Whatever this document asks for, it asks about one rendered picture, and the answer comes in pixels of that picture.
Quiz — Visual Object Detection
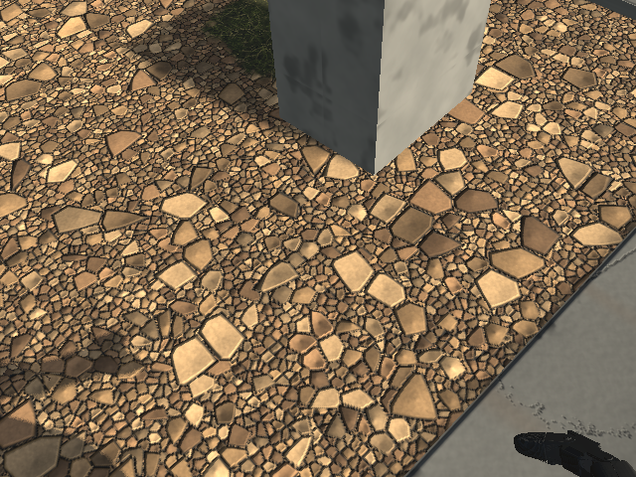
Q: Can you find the right robot hand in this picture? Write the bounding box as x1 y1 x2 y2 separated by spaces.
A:
514 430 636 477

